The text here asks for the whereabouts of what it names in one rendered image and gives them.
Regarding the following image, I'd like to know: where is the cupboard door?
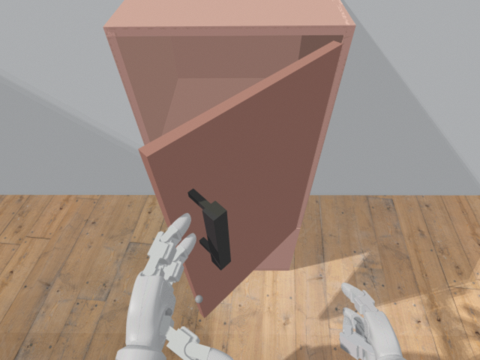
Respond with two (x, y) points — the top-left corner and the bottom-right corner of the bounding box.
(138, 40), (343, 318)

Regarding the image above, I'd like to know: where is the handle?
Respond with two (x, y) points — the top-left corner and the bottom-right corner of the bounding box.
(188, 189), (231, 270)

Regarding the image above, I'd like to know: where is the right robot hand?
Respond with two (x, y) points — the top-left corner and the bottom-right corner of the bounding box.
(340, 283), (403, 360)

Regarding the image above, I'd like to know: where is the left robot hand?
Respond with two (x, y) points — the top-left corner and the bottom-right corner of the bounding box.
(125, 213), (234, 360)

